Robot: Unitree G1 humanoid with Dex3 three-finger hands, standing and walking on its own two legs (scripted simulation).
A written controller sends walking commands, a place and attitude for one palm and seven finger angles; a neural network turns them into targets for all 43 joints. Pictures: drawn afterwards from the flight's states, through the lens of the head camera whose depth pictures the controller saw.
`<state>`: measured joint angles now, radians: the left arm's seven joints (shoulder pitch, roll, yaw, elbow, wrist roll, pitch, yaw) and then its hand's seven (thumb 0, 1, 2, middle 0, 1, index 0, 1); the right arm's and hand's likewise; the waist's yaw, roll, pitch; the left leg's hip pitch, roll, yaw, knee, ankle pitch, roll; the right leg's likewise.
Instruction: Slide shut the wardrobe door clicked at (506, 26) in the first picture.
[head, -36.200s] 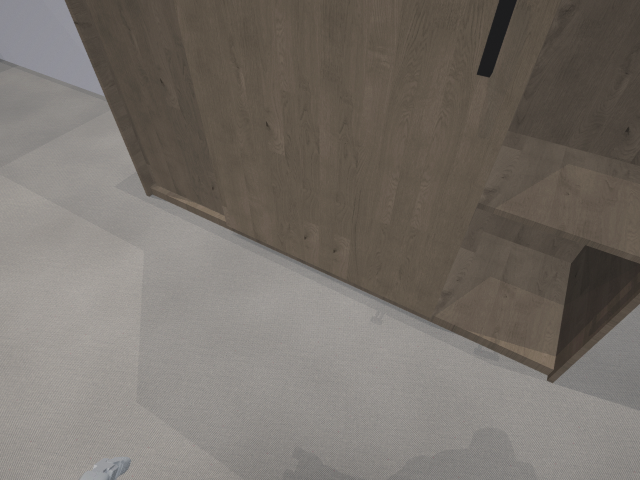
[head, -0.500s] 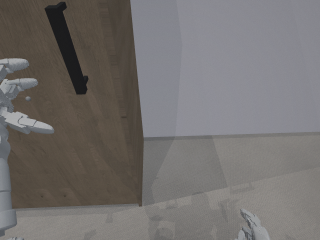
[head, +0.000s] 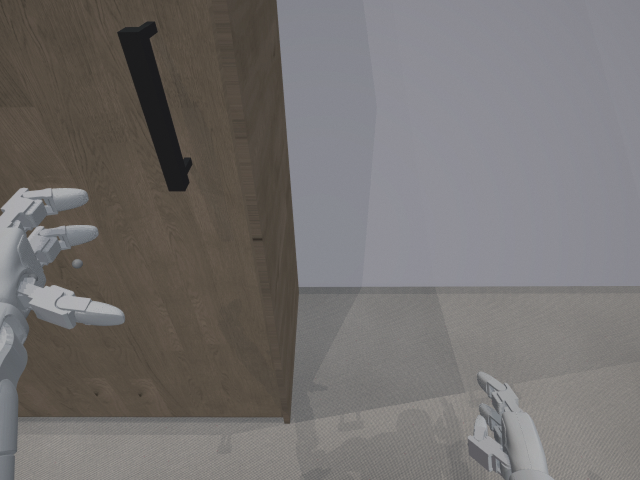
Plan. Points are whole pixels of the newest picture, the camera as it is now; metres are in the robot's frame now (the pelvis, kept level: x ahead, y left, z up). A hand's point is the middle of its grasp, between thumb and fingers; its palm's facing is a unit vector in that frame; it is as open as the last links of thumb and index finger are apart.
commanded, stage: draw the hand back to the body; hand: left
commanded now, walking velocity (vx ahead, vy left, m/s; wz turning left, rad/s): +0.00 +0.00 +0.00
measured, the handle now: (164, 111) +0.47 +0.28 +0.27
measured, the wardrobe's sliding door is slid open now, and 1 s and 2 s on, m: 0.00 0.00 0.00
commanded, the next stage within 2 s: step back with the hand held close in 1.00 s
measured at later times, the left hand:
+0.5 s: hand (108, 284) +0.25 +0.27 +0.17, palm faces +0.42 -0.83 -0.36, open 10.0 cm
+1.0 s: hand (101, 299) +0.23 +0.27 +0.16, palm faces +0.44 -0.82 -0.36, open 7.5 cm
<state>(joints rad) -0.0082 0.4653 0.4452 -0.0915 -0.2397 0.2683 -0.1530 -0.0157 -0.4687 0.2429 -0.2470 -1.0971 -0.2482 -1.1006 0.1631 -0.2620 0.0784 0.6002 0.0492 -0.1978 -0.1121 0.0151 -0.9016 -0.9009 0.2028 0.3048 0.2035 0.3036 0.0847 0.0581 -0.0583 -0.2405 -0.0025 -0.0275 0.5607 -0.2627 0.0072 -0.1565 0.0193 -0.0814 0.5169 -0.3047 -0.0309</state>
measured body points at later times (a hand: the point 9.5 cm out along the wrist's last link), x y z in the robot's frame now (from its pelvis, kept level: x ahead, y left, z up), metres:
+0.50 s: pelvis +0.02 +0.01 +0.01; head -0.01 +0.00 +0.46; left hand +0.22 +0.31 +0.19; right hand +0.18 -0.23 -0.08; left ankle +0.03 +0.11 -0.73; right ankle -0.01 -0.10 -0.73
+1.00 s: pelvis +0.03 +0.02 +0.01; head +0.00 +0.00 +0.46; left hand +0.20 +0.32 +0.18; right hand +0.22 -0.20 -0.07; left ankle +0.03 +0.11 -0.73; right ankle -0.01 -0.10 -0.73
